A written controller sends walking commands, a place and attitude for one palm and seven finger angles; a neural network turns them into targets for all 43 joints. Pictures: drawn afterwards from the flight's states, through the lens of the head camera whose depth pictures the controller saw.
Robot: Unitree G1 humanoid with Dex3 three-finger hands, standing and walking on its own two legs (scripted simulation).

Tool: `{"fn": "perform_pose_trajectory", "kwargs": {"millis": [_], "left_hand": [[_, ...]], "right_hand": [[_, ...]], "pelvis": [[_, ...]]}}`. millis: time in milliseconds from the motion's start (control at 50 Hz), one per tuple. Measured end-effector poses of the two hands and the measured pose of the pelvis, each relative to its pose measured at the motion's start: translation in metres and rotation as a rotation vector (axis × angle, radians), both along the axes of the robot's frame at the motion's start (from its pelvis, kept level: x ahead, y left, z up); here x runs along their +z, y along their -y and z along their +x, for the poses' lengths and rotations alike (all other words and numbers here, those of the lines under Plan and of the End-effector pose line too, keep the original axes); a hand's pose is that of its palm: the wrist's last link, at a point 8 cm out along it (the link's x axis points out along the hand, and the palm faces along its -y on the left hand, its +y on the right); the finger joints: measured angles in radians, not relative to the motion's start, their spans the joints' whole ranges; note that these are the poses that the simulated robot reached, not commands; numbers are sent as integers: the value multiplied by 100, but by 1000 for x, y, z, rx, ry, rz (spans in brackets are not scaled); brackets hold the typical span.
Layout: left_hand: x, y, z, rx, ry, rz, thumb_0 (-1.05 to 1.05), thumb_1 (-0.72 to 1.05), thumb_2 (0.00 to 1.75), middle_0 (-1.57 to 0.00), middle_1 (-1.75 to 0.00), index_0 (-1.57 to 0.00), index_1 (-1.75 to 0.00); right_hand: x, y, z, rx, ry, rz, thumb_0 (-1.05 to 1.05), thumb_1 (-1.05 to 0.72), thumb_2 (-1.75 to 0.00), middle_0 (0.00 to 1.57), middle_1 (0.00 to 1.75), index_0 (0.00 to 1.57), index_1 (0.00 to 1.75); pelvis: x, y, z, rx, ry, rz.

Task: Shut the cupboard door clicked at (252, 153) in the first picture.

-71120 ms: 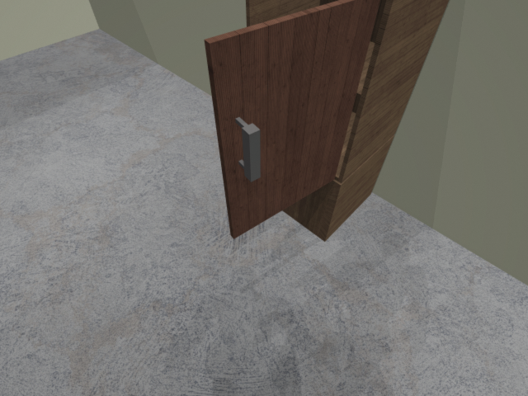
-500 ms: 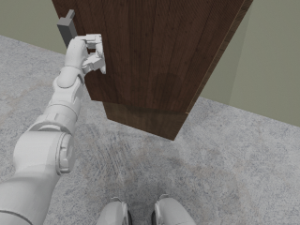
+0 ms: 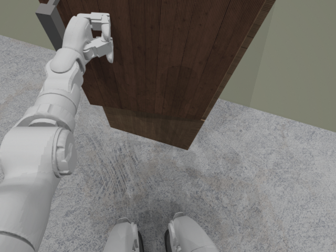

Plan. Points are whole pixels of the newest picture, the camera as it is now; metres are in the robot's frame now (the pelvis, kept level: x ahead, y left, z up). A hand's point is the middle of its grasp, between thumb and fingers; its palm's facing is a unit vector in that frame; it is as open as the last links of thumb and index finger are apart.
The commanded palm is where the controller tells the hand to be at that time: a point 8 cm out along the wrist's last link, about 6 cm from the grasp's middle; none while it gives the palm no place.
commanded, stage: push the door shut along its arc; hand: left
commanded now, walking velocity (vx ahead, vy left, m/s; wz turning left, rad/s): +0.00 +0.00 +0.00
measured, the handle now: (63, 32) +0.60 +0.15 +0.10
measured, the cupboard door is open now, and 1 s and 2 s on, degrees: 9 1 1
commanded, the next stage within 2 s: pull the fist back off the door in 0.32 s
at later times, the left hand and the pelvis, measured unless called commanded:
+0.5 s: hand (119, 33) +0.58 +0.03 +0.11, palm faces -0.24 -0.97 +0.08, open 3.5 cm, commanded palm +0.59 +0.04 +0.11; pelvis -0.02 -0.01 -0.02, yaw +0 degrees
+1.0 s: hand (125, 38) +0.56 +0.02 +0.11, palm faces +0.06 -1.00 +0.00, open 3.2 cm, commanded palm +0.52 +0.05 +0.11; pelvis +0.02 -0.01 +0.01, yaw -1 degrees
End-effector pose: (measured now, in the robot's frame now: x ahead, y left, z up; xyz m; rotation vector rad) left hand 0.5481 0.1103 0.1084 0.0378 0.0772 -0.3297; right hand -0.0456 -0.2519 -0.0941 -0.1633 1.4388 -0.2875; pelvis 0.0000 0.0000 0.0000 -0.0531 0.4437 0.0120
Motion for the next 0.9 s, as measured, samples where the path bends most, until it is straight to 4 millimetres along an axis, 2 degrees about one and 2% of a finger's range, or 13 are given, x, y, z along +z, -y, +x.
{"fn": "perform_pose_trajectory", "kwargs": {"millis": [220, 420, 460, 560, 640, 720, 780, 900], "left_hand": [[3, 9, 6, -40, 3, 7, 2, 96, 100, -130, -150, -130, -150], [5, 20, 15, -63, -10, 3, 5, 104, 104, -130, -150, -130, -150], [4, 21, 17, -35, -19, -33, 5, 104, 104, -130, -150, -130, -150], [-3, 31, 21, 277, -54, -144, 2, 92, 98, -130, -150, -130, -150], [-5, 42, 21, 441, 10, -76, 1, 89, 96, -130, -150, -130, -150], [-6, 48, 21, 442, 94, 33, 1, 92, 96, -130, -150, -130, -150], [-10, 47, 19, 404, 68, 59, 1, 93, 95, -130, -150, -130, -150], [-9, 41, 3, 395, -5, -17, 2, 91, 92, -130, -150, -130, -150]], "right_hand": [[-5, 17, 6, 42, 9, -48, 1, -91, -90, 20, 30, 20, 30], [-12, 17, -5, 36, 7, -74, 1, -91, -90, 20, 30, 20, 30], [-13, 15, -9, 34, 3, -75, 1, -91, -90, 20, 30, 20, 30], [-14, 2, -19, 52, -15, -15, 1, -91, -90, 20, 30, 20, 30], [-17, -11, -30, 52, -37, 54, 1, -91, -90, 20, 30, 20, 30], [-19, -23, -44, 2, -70, 107, 1, -91, -90, 20, 30, 20, 30], [-14, -30, -51, -40, -94, 133, 1, -91, -90, 20, 30, 20, 30], [4, -30, -45, -46, -99, 151, 1, -91, -90, 20, 30, 20, 30]], "pelvis": [[-9, 5, -7, 18, -24, -9], [-18, 7, -14, 15, -45, -15], [-20, 6, -15, 14, -54, -18], [-23, 5, -15, 9, -81, -18], [-25, 5, -13, -2, -100, -13], [-24, 6, -11, -13, -96, -4], [-17, 6, -8, -20, -79, 5], [5, 7, 5, -27, -33, 16]]}}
